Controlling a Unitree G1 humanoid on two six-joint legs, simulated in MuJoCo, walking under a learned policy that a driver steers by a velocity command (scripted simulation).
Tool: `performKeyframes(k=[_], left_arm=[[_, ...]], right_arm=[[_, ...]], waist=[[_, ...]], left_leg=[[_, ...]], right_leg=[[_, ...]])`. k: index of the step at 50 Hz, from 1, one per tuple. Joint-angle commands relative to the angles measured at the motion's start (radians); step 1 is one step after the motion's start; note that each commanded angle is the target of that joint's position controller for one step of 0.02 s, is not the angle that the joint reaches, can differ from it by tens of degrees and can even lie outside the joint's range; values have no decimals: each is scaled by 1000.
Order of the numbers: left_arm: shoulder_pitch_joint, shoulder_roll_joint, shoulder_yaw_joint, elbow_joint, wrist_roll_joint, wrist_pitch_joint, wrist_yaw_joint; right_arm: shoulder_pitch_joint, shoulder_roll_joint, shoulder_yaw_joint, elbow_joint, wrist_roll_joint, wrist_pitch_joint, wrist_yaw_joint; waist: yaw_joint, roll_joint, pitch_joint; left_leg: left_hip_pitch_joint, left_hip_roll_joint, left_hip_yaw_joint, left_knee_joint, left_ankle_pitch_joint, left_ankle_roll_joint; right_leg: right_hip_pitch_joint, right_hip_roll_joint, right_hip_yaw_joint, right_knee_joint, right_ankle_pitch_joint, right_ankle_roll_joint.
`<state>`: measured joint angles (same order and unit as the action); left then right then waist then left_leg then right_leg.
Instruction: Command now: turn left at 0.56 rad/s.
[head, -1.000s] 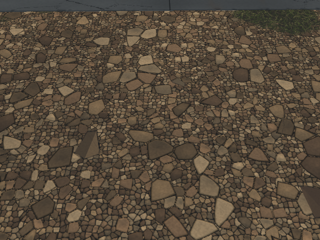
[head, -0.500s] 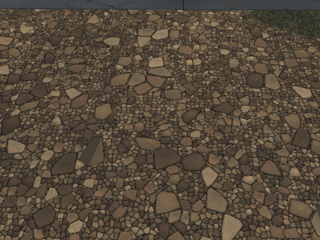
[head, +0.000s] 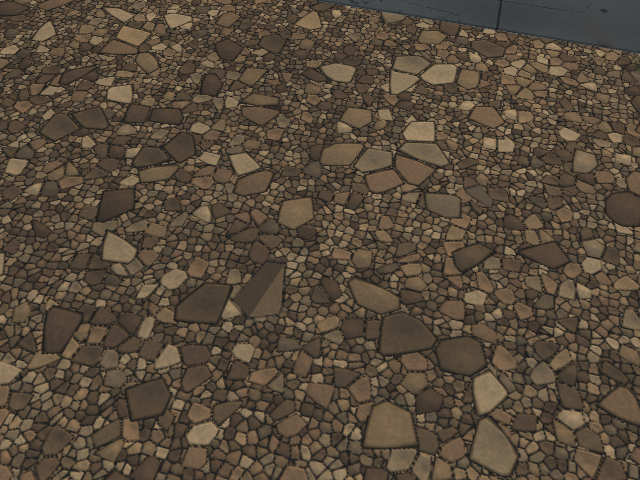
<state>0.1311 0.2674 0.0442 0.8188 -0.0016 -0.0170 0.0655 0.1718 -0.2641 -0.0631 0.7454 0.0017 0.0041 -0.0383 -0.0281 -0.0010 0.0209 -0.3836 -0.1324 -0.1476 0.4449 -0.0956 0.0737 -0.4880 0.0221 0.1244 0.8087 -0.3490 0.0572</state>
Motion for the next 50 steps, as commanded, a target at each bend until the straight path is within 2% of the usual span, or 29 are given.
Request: performKeyframes(k=[1, 3, 5, 6, 7, 8, 9, 10, 11, 12, 14, 17, 19, 22, 26, 28, 29, 30, 31, 32, 33, 34, 35, 36, 39, 41, 44, 47, 50], left_arm=[[33, 84, 22, -52, -7, -18, -8], [48, 89, 24, -54, -15, -29, -18], [116, 94, 30, -40, -21, -38, -28], [159, 118, 40, -29, -17, -38, -30], [174, 179, 54, -37, 4, -34, -28], [118, 247, 68, -56, 49, -27, -29], [53, 189, 56, -97, 66, -34, -28], [-9, 136, 43, -125, 50, -37, -23], [-36, 113, 37, -141, 30, -36, -20], [-38, 103, 31, -145, 13, -32, -17], [0, 99, 23, -144, 13, -23, -13], [137, 119, 31, -115, 8, -13, -7], [171, 142, 39, -103, 2, -20, -11], [162, 168, 46, -98, -4, -40, -29], [187, 191, 55, -80, -28, -51, -57], [162, 182, 50, -78, -42, -43, -67], [160, 147, 38, -75, -37, -44, -70], [130, 82, 15, -84, -22, -50, -77], [92, -4, -12, -136, 5, -67, -85], [80, 77, 13, -163, -20, -89, -82], [69, 142, 30, -159, -40, -94, -85], [72, 150, 33, -147, -41, -95, -91], [74, 140, 34, -131, -26, -94, -92], [76, 137, 36, -128, -14, -91, -95], [84, 89, 25, -116, -2, -84, -102], [23, 69, 16, -137, -3, -80, -98], [-101, 35, -2, -176, -10, -86, -106], [-189, 39, -6, -210, -19, -93, -123], [-211, 66, 0, -232, -19, -99, -137]], right_arm=[[-18, -158, -43, -86, 1, 2, -13], [-17, -157, -44, -98, 4, 11, -14], [-39, -155, -44, -114, 16, 22, -18], [-27, -140, -40, -119, 24, 27, -18], [10, -87, -27, -122, 25, 32, -16], [-21, -85, -33, -169, 33, 17, -12], [6, -178, -57, -153, 4, 2, -5], [54, -203, -70, -120, 7, 6, 1], [94, -174, -67, -86, 7, 18, -1], [111, -147, -62, -77, 4, 30, -2], [92, -112, -49, -94, 12, 38, 2], [-5, -79, -26, -149, 16, 25, 7], [-36, -71, -17, -168, 15, 7, 17], [-44, -48, -2, -167, 12, -25, 34], [-42, -60, -3, -164, 25, -54, 50], [37, -59, -7, -131, 27, -62, 56], [117, -76, -18, -100, 28, -61, 52], [238, -107, -31, -75, 27, -60, 44], [337, -215, -51, -72, 8, -58, 34], [348, -258, -63, -74, 1, -72, 42], [294, -177, -39, -82, 9, -87, 50], [241, -128, -23, -89, 10, -96, 57], [191, -113, -16, -100, 7, -97, 62], [164, -102, -11, -102, 7, -95, 64], [184, -104, -11, -82, 3, -97, 57], [211, -108, -10, -58, 4, -94, 49], [251, -124, -9, -26, 6, -91, 35], [295, -150, -13, 6, 17, -93, 31], [292, -163, -18, 29, 23, -84, 27]], waist=[[12, 144, -113], [16, 152, -117], [59, 149, -120], [73, 128, -124], [50, -21, -143], [21, -308, -76], [5, -239, -73], [-20, -154, -80], [-26, -99, -80], [-19, -87, -70], [6, -90, -47], [86, -142, -48], [102, -151, -33], [99, -150, -10], [95, -159, 21], [31, -129, 7], [-8, -106, -30], [-69, -53, -97], [-86, 214, -149], [-84, 253, -93], [-63, 177, -11], [-37, 159, 34], [-16, 121, 41], [3, 110, 52], [20, 87, 24], [7, 74, 40], [-31, 88, 67], [-50, 85, 94], [-25, 86, 89]], left_leg=[[91, 251, -347, -177, -206, 141], [112, 247, -378, -165, -168, 130], [93, 216, -381, -127, -135, 98], [40, 170, -349, -83, -181, 56], [-95, 83, -244, 114, -356, 5], [-290, -65, -44, 345, -490, -32], [-300, 21, -71, 556, -463, -70], [-274, 33, -56, 648, -393, -83], [-265, 32, -37, 720, -334, -104], [-286, 38, -27, 800, -293, -122], [-282, 54, 20, 844, -256, -150], [-357, 100, 59, 672, -208, -169], [-349, 126, 71, 554, -219, -159], [-208, 158, 145, 362, -240, -120], [-26, 139, 195, 153, -263, -56], [162, 113, 219, -17, -144, -17], [310, 104, 211, -41, -135, -4], [504, 198, 88, -55, -154, 21], [678, 450, -272, -118, -178, 106], [589, 558, -503, -213, -311, 244], [550, 516, -436, -234, -394, 238], [508, 455, -334, -252, -376, 203], [466, 412, -260, -271, -294, 177], [428, 384, -193, -282, -154, 159], [388, 337, -53, -290, 179, 148], [366, 319, 1, -298, 246, 140], [321, 292, 58, -317, 218, 113], [353, 331, 49, -320, 163, 114], [458, 376, 44, -260, 264, 97]], right_leg=[[57, 26, -20, -72, 7, -1], [101, 32, -23, -156, 3, -16], [219, 29, -46, -341, 87, -41], [323, -15, -44, -441, 145, -60], [448, -205, 120, -501, 115, -124], [386, -380, 388, -579, 220, -268], [331, -441, 401, -578, 281, -322], [321, -380, 280, -544, 317, -287], [324, -305, 175, -518, 324, -244], [332, -281, 121, -508, 337, -231], [311, -244, 33, -513, 397, -246], [444, -252, 67, -586, 81, -269], [482, -279, 102, -623, -23, -280], [417, -282, 62, -653, -8, -275], [332, -289, 44, -633, -28, -279], [246, -274, 25, -569, -50, -259], [174, -246, -1, -498, -31, -232], [49, -187, -74, -321, -24, -176], [-212, -73, -204, 73, -154, -96], [-385, -44, -118, 277, -235, -94], [-449, -104, -73, 358, -151, -108], [-457, -129, -70, 359, -40, -120], [-433, -146, -73, 340, 42, -116], [-402, -160, -74, 309, 103, -107], [-349, -152, -106, 263, 227, -70], [-340, -140, -118, 147, 296, -52], [-249, -102, -150, -85, 436, -57], [-204, -78, -150, -210, 468, -78], [-193, -65, -138, -274, 388, -121]])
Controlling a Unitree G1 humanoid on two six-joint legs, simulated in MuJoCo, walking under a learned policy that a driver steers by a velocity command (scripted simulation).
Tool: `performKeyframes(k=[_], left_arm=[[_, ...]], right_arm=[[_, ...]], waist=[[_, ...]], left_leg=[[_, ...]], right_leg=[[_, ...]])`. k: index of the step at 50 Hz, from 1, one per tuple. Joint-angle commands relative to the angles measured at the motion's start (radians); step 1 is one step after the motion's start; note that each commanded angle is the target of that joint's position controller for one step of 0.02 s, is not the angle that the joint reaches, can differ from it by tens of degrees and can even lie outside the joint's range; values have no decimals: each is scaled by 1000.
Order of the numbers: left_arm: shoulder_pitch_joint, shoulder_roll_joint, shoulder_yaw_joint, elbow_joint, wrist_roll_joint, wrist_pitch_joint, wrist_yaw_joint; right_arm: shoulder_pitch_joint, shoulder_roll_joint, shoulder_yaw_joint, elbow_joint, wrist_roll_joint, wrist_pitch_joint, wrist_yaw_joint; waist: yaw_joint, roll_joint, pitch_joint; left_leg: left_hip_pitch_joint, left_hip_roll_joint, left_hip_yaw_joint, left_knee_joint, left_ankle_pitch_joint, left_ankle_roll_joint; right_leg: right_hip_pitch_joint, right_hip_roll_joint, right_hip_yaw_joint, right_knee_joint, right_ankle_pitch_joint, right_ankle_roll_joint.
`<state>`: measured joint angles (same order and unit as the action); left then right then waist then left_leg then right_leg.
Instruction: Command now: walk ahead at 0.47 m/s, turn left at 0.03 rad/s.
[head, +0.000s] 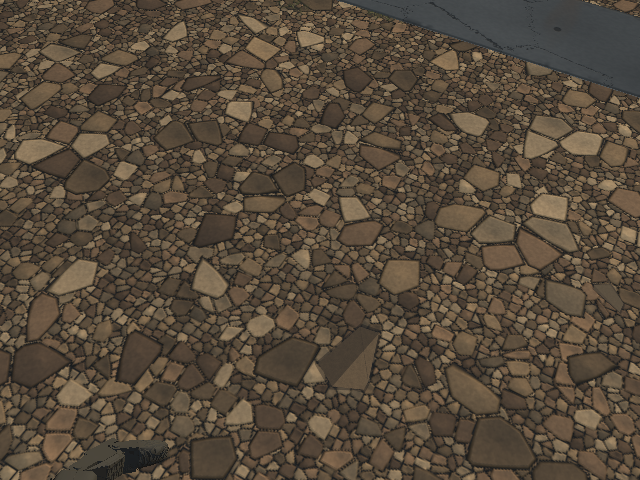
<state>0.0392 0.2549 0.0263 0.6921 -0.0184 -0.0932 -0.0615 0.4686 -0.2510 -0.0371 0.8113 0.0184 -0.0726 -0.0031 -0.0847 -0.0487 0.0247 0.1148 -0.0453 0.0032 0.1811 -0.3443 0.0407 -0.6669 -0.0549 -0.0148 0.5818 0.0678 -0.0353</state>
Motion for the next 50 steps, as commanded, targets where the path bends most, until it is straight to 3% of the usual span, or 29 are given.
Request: performKeyframes(k=[1, 2, 3, 4, 5, 6, 7, 8, 9, 10, 11, 13, 15, 17, 21, 25, 29, 30, 31, 32, 33, 34, 35, 36, 37, 38, 40, 43, 50], left_arm=[[-100, 91, 23, -104, 0, -22, -11], [-59, 111, 32, -99, 2, -20, -6], [43, 141, 48, -76, 3, -16, 2], [207, 182, 67, -35, 4, -12, 14], [392, 265, 83, -5, 18, -5, 31], [414, 284, 84, 17, 26, -10, 17], [383, 183, 64, 11, 12, -8, 23], [303, 154, 53, 4, 8, -5, 30], [235, 146, 49, -3, 11, -4, 30], [194, 130, 45, -9, 21, -6, 26], [176, 117, 41, -9, 32, -12, 25], [171, 114, 43, 7, 23, -27, 21], [184, 129, 47, 28, 20, -34, 24], [216, 145, 51, 46, 19, -30, 33], [271, 169, 54, 68, 8, -14, 45], [358, 188, 57, 107, -4, 6, 48], [348, 210, 67, 114, -7, 28, 63], [326, 213, 67, 111, -7, 33, 64], [326, 183, 56, 109, 1, 34, 64], [317, 112, 29, 75, 25, 30, 63], [455, 11, 2, 54, 1, 11, 60], [421, 122, 26, 75, -26, 3, 60], [332, 174, 44, 53, -36, 4, 62], [285, 163, 45, 43, -24, 9, 65], [261, 153, 50, 37, -12, 16, 65], [278, 137, 54, 37, -13, 29, 61], [289, 99, 52, 34, -17, 53, 58], [240, 82, 52, 3, -7, 70, 59], [31, 52, 37, -76, -3, 57, 19]], right_arm=[[-12, -185, -46, -33, 4, -3, -9], [-17, -199, -50, -31, 0, 3, -11], [-29, -206, -51, -30, -6, 12, -13], [-38, -196, -44, -36, -11, 18, -15], [-16, -145, -23, -63, -37, 13, -18], [157, -4, 14, -50, -13, -6, 1], [41, -140, -14, -44, 13, -25, 7], [-81, -176, -25, -82, 32, -33, 10], [-136, -161, -20, -94, 21, -38, 4], [-154, -152, -26, -94, 4, -34, 0], [-120, -138, -27, -87, 2, -23, 0], [-84, -100, -22, -73, 0, -1, -5], [-132, -96, -22, -90, -11, 10, -11], [-213, -95, -21, -116, -19, 7, -14], [-352, -68, -11, -147, -15, -13, 0], [-484, -69, -9, -195, -5, -28, 24], [-455, -117, -26, -202, -2, -48, 40], [-383, -135, -37, -185, -3, -52, 37], [-247, -181, -60, -147, -7, -54, 28], [-62, -258, -81, -127, -27, -53, 15], [-18, -322, -95, -107, -39, -41, 18], [-23, -214, -71, -118, -32, -39, 18], [-82, -164, -55, -121, -24, -39, 15], [-148, -140, -45, -123, -24, -39, 16], [-198, -112, -38, -119, -24, -39, 18], [-226, -100, -35, -115, -30, -44, 18], [-248, -103, -41, -101, -30, -56, 18], [-242, -132, -55, -73, -31, -62, 11], [-188, -191, -73, -30, -20, -33, -8]], waist=[[49, 143, 61], [74, 164, 15], [133, 178, -62], [212, 169, -169], [254, 14, -339], [150, -268, -504], [199, -145, -403], [185, -82, -221], [147, 35, -135], [113, 48, -81], [77, 18, -78], [52, -8, -65], [51, -6, -20], [72, 2, 8], [128, 10, 25], [178, 10, 50], [128, -31, 21], [80, -37, -14], [16, -19, -110], [-55, 88, -285], [13, 374, -406], [-24, 280, -368], [-23, 210, -231], [5, 143, -161], [31, 139, -98], [62, 165, -72], [85, 159, -44], [89, 120, -4], [17, 91, 56]], left_leg=[[-15, 292, -102, 47, 632, 120], [7, 288, -98, 117, 814, 110], [6, 265, -77, 254, 999, 96], [-100, 223, -48, 462, 1019, 68], [-350, 149, -18, 811, 619, 38], [-703, -39, -118, 1127, -227, -11], [-806, 18, -189, 1205, -207, 2], [-853, 69, -137, 1185, -114, 8], [-812, 120, -108, 1129, -24, 6], [-772, 148, -97, 1076, 24, 1], [-711, 174, -106, 1053, 59, -2], [-676, 186, -90, 1007, 82, -19], [-720, 198, -80, 937, 133, -40], [-788, 208, -76, 836, 237, -57], [-773, 176, -41, 560, 435, -55], [-758, 135, -30, 411, 426, -53], [-649, 98, -42, 315, 297, -21], [-537, 77, -20, 281, 279, -5], [-324, 81, -16, 274, 286, 26], [-20, 272, -200, 314, 301, 95], [283, 484, -635, 218, 114, 235], [239, 468, -695, 147, -19, 222], [125, 439, -529, 137, 6, 178], [-2, 398, -412, 114, 99, 156], [-105, 356, -321, 79, 167, 145], [-176, 332, -247, 43, 207, 135], [-243, 317, -154, -7, 288, 144], [-248, 321, -50, -38, 384, 154], [-156, 320, 127, -40, 400, 124]], right_leg=[[32, 30, -11, -58, -68, -44], [110, 61, -34, -50, -115, -62], [254, 97, -65, -58, -136, -89], [512, 81, -51, -55, -91, -125], [857, -148, 214, -16, -58, -195], [1145, -360, 741, -171, -331, -356], [1060, -314, 746, -264, -442, -295], [894, -280, 566, -285, -394, -249], [726, -245, 459, -311, -276, -227], [608, -204, 380, -339, -183, -220], [537, -178, 332, -373, -158, -219], [465, -157, 265, -427, -128, -237], [424, -150, 208, -462, -102, -241], [446, -141, 176, -476, -77, -236], [499, -109, 98, -467, -58, -189], [584, -145, 137, -415, -85, -187], [657, -189, 213, -309, -44, -154], [645, -169, 204, -234, 46, -136], [591, -107, 164, -66, 117, -105], [404, -31, 109, 251, -91, -60], [24, 112, 65, 571, -628, -2], [-79, 65, 170, 700, -637, 1], [-123, 26, 158, 724, -546, -1], [-92, -16, 136, 698, -463, 5], [-63, -41, 135, 648, -408, 11], [-9, -64, 137, 620, -367, 15], [27, -72, 121, 599, -332, 25], [-31, -79, 130, 515, -244, 40], [-28, -61, 33, 170, -39, 19]])
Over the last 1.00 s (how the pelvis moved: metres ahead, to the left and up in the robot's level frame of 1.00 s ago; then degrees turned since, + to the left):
0.19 0.06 0.00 16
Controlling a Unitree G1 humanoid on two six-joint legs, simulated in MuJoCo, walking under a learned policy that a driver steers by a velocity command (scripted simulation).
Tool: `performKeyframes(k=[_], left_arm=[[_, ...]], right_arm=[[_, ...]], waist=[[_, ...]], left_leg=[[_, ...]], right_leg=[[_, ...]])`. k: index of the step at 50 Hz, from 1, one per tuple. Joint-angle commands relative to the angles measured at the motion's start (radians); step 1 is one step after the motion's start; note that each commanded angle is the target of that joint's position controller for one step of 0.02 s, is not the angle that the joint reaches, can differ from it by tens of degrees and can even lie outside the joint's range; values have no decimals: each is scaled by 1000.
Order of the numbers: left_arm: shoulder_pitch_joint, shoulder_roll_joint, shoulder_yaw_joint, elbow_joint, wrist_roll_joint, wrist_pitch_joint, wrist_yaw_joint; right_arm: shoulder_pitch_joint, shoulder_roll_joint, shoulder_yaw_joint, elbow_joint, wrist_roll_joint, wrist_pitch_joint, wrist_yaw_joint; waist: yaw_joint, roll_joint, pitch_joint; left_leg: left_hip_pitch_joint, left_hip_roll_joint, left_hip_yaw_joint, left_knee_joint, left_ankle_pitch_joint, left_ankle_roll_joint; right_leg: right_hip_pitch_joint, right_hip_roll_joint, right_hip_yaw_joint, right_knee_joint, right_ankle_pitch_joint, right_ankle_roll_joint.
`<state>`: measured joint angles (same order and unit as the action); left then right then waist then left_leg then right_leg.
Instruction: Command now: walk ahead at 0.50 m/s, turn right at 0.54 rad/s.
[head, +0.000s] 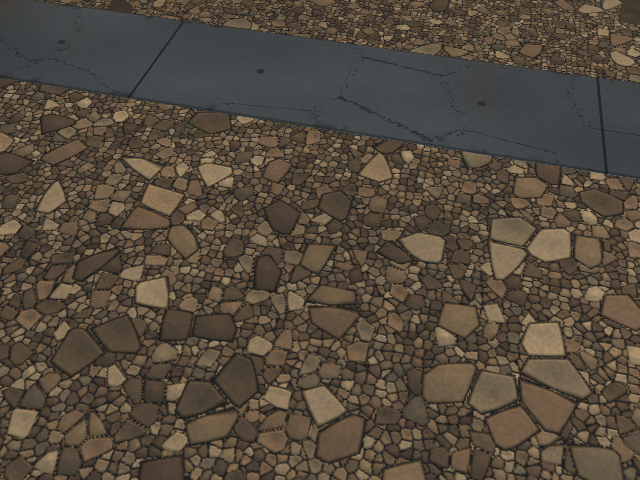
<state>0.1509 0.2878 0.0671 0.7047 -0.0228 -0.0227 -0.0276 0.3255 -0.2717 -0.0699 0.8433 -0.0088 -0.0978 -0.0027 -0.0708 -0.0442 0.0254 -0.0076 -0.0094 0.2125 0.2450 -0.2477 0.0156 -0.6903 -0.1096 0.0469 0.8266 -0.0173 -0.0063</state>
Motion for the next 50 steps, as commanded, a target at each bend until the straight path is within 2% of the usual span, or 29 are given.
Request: performKeyframes(k=[1, 3, 5, 6, 8, 9, 10, 11, 12, 13, 14, 15, 19, 24, 28, 31, 32, 33, 34, 35, 36, 37, 39, 41, 43, 47, 48, 49, 50], left_arm=[[-105, 20, -4, -102, 0, -13, -20], [-139, 29, -1, -130, -1, -11, -29], [-128, 50, 10, -146, 1, -8, -35], [-87, 70, 21, -144, 3, -4, -34], [189, 159, 75, -74, -1, 4, -19], [316, 257, 106, -46, -4, 14, 5], [242, 333, 105, -83, -3, -3, 2], [257, 239, 78, -96, 1, -21, -10], [233, 188, 63, -84, 7, -34, -11], [172, 158, 52, -88, 4, -41, -12], [110, 124, 42, -99, 7, -43, -9], [77, 111, 35, -115, 16, -43, -4], [108, 147, 44, -99, 12, -51, 20], [166, 166, 52, -65, 5, -23, 48], [198, 148, 49, -45, 1, 2, 62], [142, 121, 41, -57, 6, 6, 70], [138, 87, 30, -72, 13, 2, 67], [221, 37, 12, -83, 32, -3, 64], [378, 53, 6, -55, 15, -3, 59], [382, 143, 24, -25, 7, 10, 56], [266, 173, 34, -35, 2, 30, 61], [206, 162, 34, -42, 6, 50, 67], [181, 107, 23, -49, 15, 75, 68], [194, 52, 5, -36, 22, 69, 69], [174, 44, -1, -30, 27, 58, 66], [159, 50, 1, -12, 38, 57, 56], [134, 70, 1, -29, 53, 56, 57], [101, 130, 12, -44, 52, 57, 61], [101, 117, 14, -22, 46, 53, 58]], right_arm=[[-34, -177, -43, -55, 12, -2, -9], [-21, -192, -49, -42, 24, 12, -8], [-33, -216, -57, -41, 34, 24, -10], [-41, -233, -62, -43, 39, 30, -12], [-64, -225, -56, -51, 47, 42, -16], [-38, -151, -29, -75, 9, 34, -16], [10, -52, 5, -138, -2, 1, -8], [-98, -151, -11, -150, 33, -35, 6], [-154, -163, -13, -172, 59, -49, 13], [-152, -150, -10, -162, 40, -53, 5], [-146, -159, -17, -150, 13, -48, -3], [-126, -161, -22, -145, 6, -35, 0], [-164, -115, -12, -162, -11, -2, -3], [-333, -72, 8, -207, -8, -7, 8], [-354, -103, -3, -216, 2, -9, 25], [-260, -127, -17, -194, -11, -26, 28], [-208, -155, -23, -192, -30, -34, 23], [-144, -207, -28, -196, -55, -35, 17], [-97, -186, -27, -170, -43, -14, 23], [-119, -140, -16, -182, -4, 1, 27], [-166, -99, -2, -195, 3, 14, 25], [-216, -69, 15, -197, -4, 25, 26], [-291, -66, 24, -187, -16, 42, 27], [-298, -86, 15, -174, -21, 49, 23], [-265, -101, 10, -157, -13, 52, 18], [-261, -83, 25, -140, 5, 67, 13], [-236, -60, 34, -126, -1, 63, 16], [-205, -65, 33, -125, -12, 60, 21], [-218, -64, 32, -124, -14, 60, 21]], waist=[[-4, 87, 65], [-7, 92, 76], [21, 113, 51], [52, 134, 11], [206, 109, -138], [232, -61, -218], [113, -255, -332], [193, -104, -361], [179, -70, -230], [126, 27, -142], [90, 31, -111], [62, 15, -94], [56, 21, -61], [114, -39, -37], [123, -64, -68], [66, -83, -100], [45, -45, -166], [66, 139, -296], [99, 346, -423], [91, 225, -393], [66, 149, -274], [73, 105, -198], [114, 146, -96], [112, 198, -95], [90, 197, -141], [108, 162, -127], [101, 128, -109], [57, 39, -70], [52, -35, -43]], left_leg=[[-5, 293, -72, -96, 307, 145], [57, 312, -53, -62, 351, 131], [95, 317, -23, 24, 578, 112], [103, 313, -8, 108, 755, 101], [-13, 250, 40, 487, 865, 53], [-302, 191, 37, 822, 373, 1], [-689, -32, -137, 1144, -344, -50], [-791, 10, -316, 1198, -308, -29], [-838, 50, -302, 1154, -224, -4], [-788, 96, -301, 1057, -145, 2], [-715, 127, -303, 968, -98, -4], [-655, 141, -306, 931, -65, -10], [-626, 116, -273, 760, 44, -68], [-519, 14, -240, 395, 312, -83], [-475, -18, -274, 278, 320, -59], [-367, -5, -264, 176, 339, 0], [-214, 60, -294, 160, 554, 39], [80, 270, -489, 252, 994, 148], [257, 450, -776, 233, 994, 319], [183, 436, -819, 189, 654, 312], [78, 374, -714, 159, 459, 265], [-44, 322, -636, 121, 325, 232], [-266, 227, -505, 43, 175, 183], [-322, 173, -411, 32, 240, 180], [-273, 191, -409, 53, 274, 200], [-339, 169, -402, 62, -53, 142], [-385, 146, -389, 72, -159, 87], [-404, 85, -330, 103, -222, 37], [-328, 38, -263, 135, -166, 3]], right_leg=[[-10, -4, -41, -103, 30, -19], [-16, 5, -65, -144, -32, -43], [51, 47, -112, -169, -125, -78], [129, 85, -144, -168, -178, -99], [521, 182, -173, -257, -130, -166], [817, 14, 100, -277, -90, -231], [1056, -206, 718, -463, -315, -431], [1054, -227, 761, -560, -367, -404], [955, -198, 614, -551, -307, -361], [799, -148, 486, -544, -189, -320], [685, -110, 400, -548, -89, -294], [609, -83, 356, -570, -27, -286], [491, -40, 257, -606, 125, -294], [432, 48, 165, -520, 253, -199], [528, 11, 261, -416, 198, -165], [589, 17, 298, -265, 257, -126], [557, 78, 268, -140, 218, -90], [370, 169, 210, 122, -200, -35], [188, 248, 170, 346, -728, 19], [142, 184, 198, 446, -678, 43], [105, 159, 162, 478, -609, 64], [114, 134, 136, 439, -564, 74], [235, 89, 85, 247, -498, 80], [345, 95, 17, 72, -473, 81], [400, 88, 9, -56, -409, 72], [563, 99, -13, -336, -170, 21], [596, 48, 48, -364, -126, -6], [543, -4, 110, -375, -196, -45], [414, 16, 102, -395, -386, -66]])
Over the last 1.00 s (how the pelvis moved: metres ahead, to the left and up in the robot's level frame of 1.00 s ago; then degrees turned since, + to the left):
0.53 0.01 0.01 -15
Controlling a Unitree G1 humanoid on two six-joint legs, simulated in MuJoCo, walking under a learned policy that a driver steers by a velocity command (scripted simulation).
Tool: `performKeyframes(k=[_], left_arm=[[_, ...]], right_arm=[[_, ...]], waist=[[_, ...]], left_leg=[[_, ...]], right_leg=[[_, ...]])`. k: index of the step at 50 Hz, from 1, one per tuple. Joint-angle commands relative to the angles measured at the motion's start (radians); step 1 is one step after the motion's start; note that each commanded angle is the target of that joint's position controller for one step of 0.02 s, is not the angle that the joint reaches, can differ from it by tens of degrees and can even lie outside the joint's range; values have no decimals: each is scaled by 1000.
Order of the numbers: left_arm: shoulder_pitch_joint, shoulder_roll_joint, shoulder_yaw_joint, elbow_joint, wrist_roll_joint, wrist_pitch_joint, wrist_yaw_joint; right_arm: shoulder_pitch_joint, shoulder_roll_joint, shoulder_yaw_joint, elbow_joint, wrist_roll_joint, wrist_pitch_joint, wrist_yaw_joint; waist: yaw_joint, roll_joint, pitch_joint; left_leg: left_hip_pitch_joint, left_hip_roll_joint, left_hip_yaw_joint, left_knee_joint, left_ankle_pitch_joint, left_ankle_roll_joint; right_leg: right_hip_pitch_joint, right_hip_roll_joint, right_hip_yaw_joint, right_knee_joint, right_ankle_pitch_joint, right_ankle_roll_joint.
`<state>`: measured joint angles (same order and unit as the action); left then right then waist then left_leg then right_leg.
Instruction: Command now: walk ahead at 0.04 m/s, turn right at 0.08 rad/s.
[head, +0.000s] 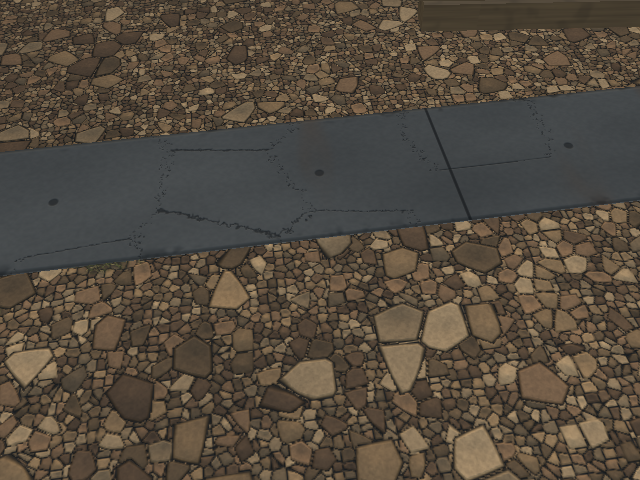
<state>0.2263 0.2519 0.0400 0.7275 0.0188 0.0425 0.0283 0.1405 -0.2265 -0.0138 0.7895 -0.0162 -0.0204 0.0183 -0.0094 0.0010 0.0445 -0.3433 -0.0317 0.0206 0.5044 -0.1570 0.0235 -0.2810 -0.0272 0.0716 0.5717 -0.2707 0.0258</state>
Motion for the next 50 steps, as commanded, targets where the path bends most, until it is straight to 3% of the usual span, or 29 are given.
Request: performKeyframes(k=[1, 3, 6, 13, 21, 37, 38, 39, 41, 43, 44, 46, 48, 49, 50], left_arm=[[12, 110, 29, -48, 7, -22, -1], [-4, 92, 22, -45, 10, -40, -3], [23, 93, 21, -34, -2, -57, -1], [40, 84, 19, -18, -7, -57, 2], [44, 71, 18, 23, -9, -58, 2], [65, 60, 12, 161, -12, -63, 10], [87, 55, 11, 180, -13, -62, 10], [96, 71, 17, 189, -19, -59, 12], [108, 113, 29, 187, -29, -61, 16], [146, 167, 46, 200, -41, -81, 15], [138, 170, 49, 203, -44, -93, 14], [92, 143, 43, 193, -45, -107, 6], [26, 136, 40, 178, -52, -103, -2], [2, 114, 33, 166, -47, -106, -4], [-18, 47, 15, 139, -40, -115, -5]], right_arm=[[-50, -111, -24, -68, -8, -17, -2], [-31, -102, -23, -49, -2, -13, -9], [-13, -100, -24, -28, -1, -15, -11], [-13, -104, -27, 21, 9, -6, -18], [-18, -112, -33, 89, 13, 10, -35], [-17, -107, -40, 223, 16, 28, -54], [2, -96, -37, 239, 16, 29, -55], [9, -100, -40, 247, 22, 31, -56], [-18, -106, -44, 236, 28, 19, -55], [-60, -74, -38, 209, 37, -16, -42], [-68, -75, -38, 201, 41, -34, -33], [-38, -76, -39, 204, 51, -60, -17], [120, -79, -52, 276, 48, -71, -10], [221, -104, -65, 313, 39, -70, -9], [349, -191, -88, 334, 38, -70, -13]], waist=[[0, -84, -40], [-9, -95, -27], [-3, -59, -48], [4, -10, -71], [0, -4, -70], [-5, -6, -30], [-3, -13, -49], [1, -28, -29], [21, -79, 54], [40, -184, 116], [38, -192, 145], [5, -166, 145], [-70, -122, 81], [-103, -64, 38], [-137, 176, -12]], left_leg=[[56, 56, -64, -88, -199, -16], [85, 60, -62, -58, -124, -2], [90, 62, -60, -41, -31, 8], [129, 70, -63, -13, 97, 2], [160, 75, -67, -7, 133, -3], [179, 67, -62, -46, 86, -11], [184, 51, -44, -43, -19, -10], [155, 22, -17, -15, -185, -6], [19, -4, 9, 61, -404, 6], [-101, 0, 37, 228, -294, 11], [-134, 39, 1, 271, -269, 27], [-120, 66, -8, 191, -307, 59], [195, 13, 46, -11, -146, 57], [337, 35, -19, -40, -107, 55], [479, 225, -350, -202, -262, 140]], right_leg=[[-48, -51, 71, -167, -194, -88], [-67, -43, 62, -170, -125, -57], [-21, -37, 52, -129, 15, -48], [17, -20, 33, -97, 145, -50], [33, -8, 16, -106, 195, -48], [35, 5, -8, -162, 136, -44], [43, 12, -13, -178, 28, -49], [27, 15, -4, -192, -148, -68], [-12, -49, 102, -265, -474, -132], [19, -211, 329, -390, -591, -223], [12, -264, 396, -414, -550, -257], [44, -256, 347, -381, -399, -240], [-70, -150, 184, -282, -256, -175], [-140, -87, 100, -147, -123, -140], [-298, 39, -64, 191, -70, -65]])
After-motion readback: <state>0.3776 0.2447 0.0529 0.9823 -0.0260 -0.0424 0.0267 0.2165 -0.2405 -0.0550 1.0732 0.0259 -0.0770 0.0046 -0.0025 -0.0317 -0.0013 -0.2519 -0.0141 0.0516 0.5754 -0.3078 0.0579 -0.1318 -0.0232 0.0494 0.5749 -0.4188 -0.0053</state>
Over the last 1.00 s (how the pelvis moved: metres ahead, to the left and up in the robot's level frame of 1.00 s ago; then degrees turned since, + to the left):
0.41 -0.08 -0.01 -25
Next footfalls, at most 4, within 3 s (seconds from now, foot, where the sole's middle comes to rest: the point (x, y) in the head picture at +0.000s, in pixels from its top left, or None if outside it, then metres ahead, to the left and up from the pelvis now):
1.46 right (405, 477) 0.49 -0.13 -0.77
2.02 left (262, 372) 0.73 0.17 -0.77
2.50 right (285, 251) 1.09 0.13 -0.77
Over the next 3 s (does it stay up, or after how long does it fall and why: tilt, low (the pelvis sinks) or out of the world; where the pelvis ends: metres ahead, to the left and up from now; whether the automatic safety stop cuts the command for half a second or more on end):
stays up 1.06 0.31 -0.01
